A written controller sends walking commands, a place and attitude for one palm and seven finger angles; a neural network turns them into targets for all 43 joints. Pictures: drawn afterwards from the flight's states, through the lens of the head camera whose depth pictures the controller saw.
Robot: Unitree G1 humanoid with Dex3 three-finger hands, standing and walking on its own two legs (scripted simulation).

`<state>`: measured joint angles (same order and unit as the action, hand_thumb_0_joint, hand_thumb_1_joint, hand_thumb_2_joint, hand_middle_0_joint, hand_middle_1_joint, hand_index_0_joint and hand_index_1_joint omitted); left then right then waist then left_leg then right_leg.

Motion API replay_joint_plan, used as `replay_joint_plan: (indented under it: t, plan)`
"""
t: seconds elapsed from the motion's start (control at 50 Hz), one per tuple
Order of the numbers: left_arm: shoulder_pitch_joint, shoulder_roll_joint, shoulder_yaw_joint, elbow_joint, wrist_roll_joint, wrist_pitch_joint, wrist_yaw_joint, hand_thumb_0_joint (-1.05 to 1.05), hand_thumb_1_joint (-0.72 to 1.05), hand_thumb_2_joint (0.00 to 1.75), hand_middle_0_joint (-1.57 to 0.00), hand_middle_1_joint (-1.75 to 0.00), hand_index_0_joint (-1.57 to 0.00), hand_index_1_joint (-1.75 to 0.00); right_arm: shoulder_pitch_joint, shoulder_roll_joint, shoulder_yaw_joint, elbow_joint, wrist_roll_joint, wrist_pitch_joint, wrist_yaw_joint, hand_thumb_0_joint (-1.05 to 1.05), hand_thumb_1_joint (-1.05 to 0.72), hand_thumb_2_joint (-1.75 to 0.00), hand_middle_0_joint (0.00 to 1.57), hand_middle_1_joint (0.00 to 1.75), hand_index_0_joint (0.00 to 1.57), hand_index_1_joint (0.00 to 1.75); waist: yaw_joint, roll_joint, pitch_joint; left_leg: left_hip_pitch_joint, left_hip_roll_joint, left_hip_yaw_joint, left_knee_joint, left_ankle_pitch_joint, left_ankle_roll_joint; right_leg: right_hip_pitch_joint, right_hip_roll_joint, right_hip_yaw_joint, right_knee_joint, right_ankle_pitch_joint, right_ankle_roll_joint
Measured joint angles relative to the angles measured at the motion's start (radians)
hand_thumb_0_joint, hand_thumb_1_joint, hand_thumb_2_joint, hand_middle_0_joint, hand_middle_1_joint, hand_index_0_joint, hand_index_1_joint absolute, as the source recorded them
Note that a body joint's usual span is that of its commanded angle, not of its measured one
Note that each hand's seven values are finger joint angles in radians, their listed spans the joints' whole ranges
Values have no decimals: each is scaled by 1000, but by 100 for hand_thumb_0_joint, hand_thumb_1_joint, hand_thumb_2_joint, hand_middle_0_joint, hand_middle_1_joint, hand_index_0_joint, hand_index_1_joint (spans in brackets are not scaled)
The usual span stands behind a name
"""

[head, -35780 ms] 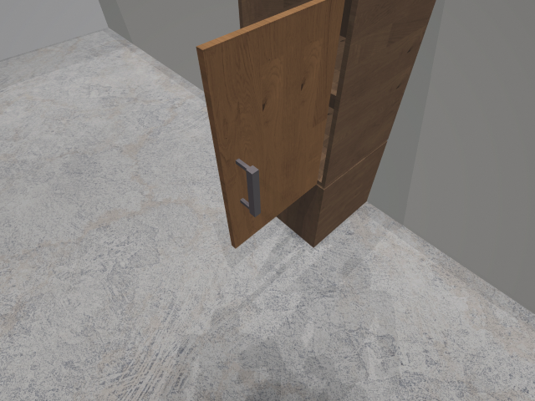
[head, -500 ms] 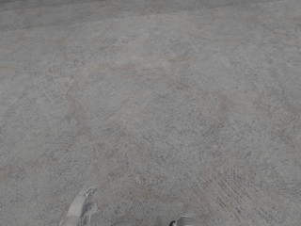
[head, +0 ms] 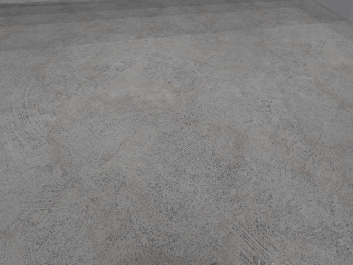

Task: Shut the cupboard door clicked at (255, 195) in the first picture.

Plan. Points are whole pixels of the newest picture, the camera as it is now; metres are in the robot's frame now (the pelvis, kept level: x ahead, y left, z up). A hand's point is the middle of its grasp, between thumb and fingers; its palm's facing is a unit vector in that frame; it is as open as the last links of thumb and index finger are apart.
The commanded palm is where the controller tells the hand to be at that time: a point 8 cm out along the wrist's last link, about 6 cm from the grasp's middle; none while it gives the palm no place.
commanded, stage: turn to face it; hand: left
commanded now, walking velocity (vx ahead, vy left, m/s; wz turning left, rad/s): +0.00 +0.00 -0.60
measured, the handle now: out of the picture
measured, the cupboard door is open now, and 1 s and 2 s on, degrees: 60 60 60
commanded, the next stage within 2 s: none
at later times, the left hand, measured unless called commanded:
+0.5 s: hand (134, 246) +0.18 +0.13 -0.16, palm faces -0.28 -0.93 -0.23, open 7.4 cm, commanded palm none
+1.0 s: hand (162, 216) +0.27 +0.07 -0.16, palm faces -0.56 -0.78 -0.28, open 7.4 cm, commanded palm none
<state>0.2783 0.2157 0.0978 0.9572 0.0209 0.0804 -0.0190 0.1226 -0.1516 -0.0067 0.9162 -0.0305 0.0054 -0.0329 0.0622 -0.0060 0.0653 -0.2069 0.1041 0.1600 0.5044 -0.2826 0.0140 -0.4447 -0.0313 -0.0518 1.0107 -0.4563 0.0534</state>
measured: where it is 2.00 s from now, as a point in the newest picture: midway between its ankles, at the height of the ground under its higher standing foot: outside the picture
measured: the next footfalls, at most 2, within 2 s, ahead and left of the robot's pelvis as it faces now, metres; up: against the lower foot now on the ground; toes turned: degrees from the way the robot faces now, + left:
right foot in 0.18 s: +0.05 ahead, -0.15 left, +0.00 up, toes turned -13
left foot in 0.60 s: +0.13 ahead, +0.09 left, +0.00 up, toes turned -18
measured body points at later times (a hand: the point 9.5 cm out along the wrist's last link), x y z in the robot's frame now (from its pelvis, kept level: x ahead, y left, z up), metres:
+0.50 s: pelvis +0.03 -0.03 +0.00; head +0.07 -0.05 +0.44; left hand +0.19 +0.18 -0.14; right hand +0.03 -0.32 -0.14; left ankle +0.07 +0.10 -0.70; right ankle +0.01 -0.14 -0.74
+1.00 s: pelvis +0.04 -0.04 -0.02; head +0.08 -0.08 +0.43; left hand +0.30 +0.11 -0.14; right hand -0.07 -0.29 -0.17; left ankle +0.08 +0.10 -0.73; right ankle -0.03 -0.13 -0.75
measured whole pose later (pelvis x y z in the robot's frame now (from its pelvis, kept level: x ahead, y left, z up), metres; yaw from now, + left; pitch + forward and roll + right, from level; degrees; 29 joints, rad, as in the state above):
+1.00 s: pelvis +0.04 -0.04 -0.02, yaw -35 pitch +1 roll -1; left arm 0.13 0.25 0.07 0.85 0.02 0.05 -0.03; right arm 0.24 -0.26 -0.05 0.91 -0.02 0.04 -0.02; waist -0.01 0.05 0.09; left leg -0.30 0.19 0.17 0.79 -0.47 -0.07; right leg -0.28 0.00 -0.07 0.60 -0.35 -0.01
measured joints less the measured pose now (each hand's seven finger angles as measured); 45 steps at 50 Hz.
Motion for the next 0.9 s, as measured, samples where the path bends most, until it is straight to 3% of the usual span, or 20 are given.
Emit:
replay_joint_plan:
  t: [0.12, 0.18, 0.2, 0.24, 0.28, 0.32, 0.44, 0.56, 0.6, 0.62, 0.66, 0.7, 0.74, 0.8, 0.9]
  plan:
    - [-68, 20, 4, -51, 6, -4, -7, 0, 92, 90, -19, -30, -19, -30, 43, -41, -30, 15, -2, 10, 7, 1, -90, -90, 20, 30, 20, 30, -38, 26, 16, 11, 48, 71, 43, -41, -32, 59, -10, -30, -202, 51, -9]
    - [-87, 37, -2, -82, 9, -23, -11, 0, 91, 90, -19, -30, -19, -30, 79, -74, -47, 17, 3, 18, 11, 1, -90, -90, 20, 30, 20, 30, -54, 33, 12, -16, 75, 101, 140, -99, -59, 139, -2, -44, -386, 195, -43]
    - [-96, 38, -3, -86, 11, -36, -7, 0, 91, 90, -19, -30, -19, -30, 85, -89, -54, 20, 7, 24, 13, 1, -90, -90, 20, 30, 20, 30, -54, 40, 10, -52, 76, 79, 224, -161, -66, 135, 5, -39, -386, 161, -71]
    - [-116, 25, -15, -90, 6, -49, 5, 0, 91, 90, -19, -30, -19, -30, 81, -123, -62, 29, 11, 47, 5, 1, -90, -90, 20, 30, 20, 30, -61, 70, 24, -141, 44, -28, 434, -253, -74, 116, 25, -32, -348, 121, -91]
    - [-120, 16, -23, -98, 3, -50, 16, 0, 91, 90, -19, -30, -19, -30, 75, -140, -66, 34, 12, 58, -1, 1, -90, -90, 20, 30, 20, 30, -65, 73, 31, -214, 6, -87, 588, -235, -83, 123, 37, -13, -374, 134, -91]
    - [-119, 13, -30, -101, 1, -46, 22, 0, 91, 90, -20, -30, -19, -30, 72, -143, -64, 28, 11, 57, 2, 1, -91, -90, 20, 30, 19, 30, -70, 63, 30, -262, -11, -110, 642, -179, -93, 139, 46, 7, -423, 167, -89]
    - [-113, 6, -46, -98, 6, -40, 15, 0, 91, 90, -20, -30, -20, -30, 67, -121, -51, -5, 11, 48, 13, 1, -91, -90, 20, 30, 19, 30, -73, 20, 15, -275, -29, -137, 501, -118, -104, 161, 63, 70, -505, 213, -90]
    - [-105, 7, -42, -93, 6, -27, 9, 0, 91, 90, -20, -30, -20, -30, 55, -87, -32, -31, 20, 29, 12, 1, -91, -90, 20, 30, 19, 30, -58, -16, 5, -161, -59, -141, 200, -85, -92, 138, 80, 141, -475, 200, -64]
    - [-98, 12, -36, -93, -2, -17, 8, 0, 91, 90, -20, -30, -20, -30, 60, -80, -23, -41, 17, 10, 9, 1, -90, -90, 20, 30, 19, 30, -58, -21, -6, -109, -57, -136, 67, -16, -62, 105, 94, 161, -420, 171, -53]
    - [-102, 21, -31, -89, -4, -11, 6, 0, 91, 90, -20, -30, -20, -30, 59, -70, -17, -44, 13, 5, 8, 1, -90, -90, 20, 30, 20, 30, -56, -36, -1, -112, -60, -120, 81, -16, -41, 79, 90, 161, -350, 92, -49]
    - [-109, 35, -23, -81, 0, 0, 2, 0, 91, 90, -20, -30, -20, -30, 63, -54, -4, -50, 3, -1, 6, 1, -90, -90, 20, 30, 20, 30, -54, -43, 10, -100, -45, -94, 90, -29, -17, 16, 90, 126, -149, -29, -33]
    - [-114, 45, -15, -78, 1, 4, -7, 0, 91, 90, -20, -30, -20, -30, 75, -43, 4, -53, -2, -2, 3, 1, -90, -90, 20, 30, 20, 30, -55, -37, 19, -72, -27, -76, 60, -24, -14, -26, 78, 83, 10, -45, -16]
    - [-118, 51, -9, -81, 0, 7, -14, 0, 91, 90, -20, -30, -20, -30, 86, -37, 8, -51, -4, 0, 1, 1, -90, -90, 20, 30, 20, 30, -52, -27, 24, -44, -8, -57, 25, -11, -16, -40, 56, 48, 69, -33, -2]
    - [-124, 53, -6, -88, -2, 12, -20, 0, 91, 90, -20, -30, -19, -30, 98, -38, 4, -41, -4, 2, 3, 1, -90, -90, 20, 30, 20, 30, -52, -7, 30, -18, 19, -25, -1, -6, -23, -19, 27, 16, 21, -18, 6]
    - [-142, 48, -10, -94, 0, 10, -23, 0, 91, 90, -19, -30, -19, -30, 110, -58, -14, -22, -4, 9, 11, 1, -90, -90, 20, 30, 20, 30, -66, 22, 35, -8, 60, 33, 32, -38, -46, 64, 10, -13, -181, 7, -8]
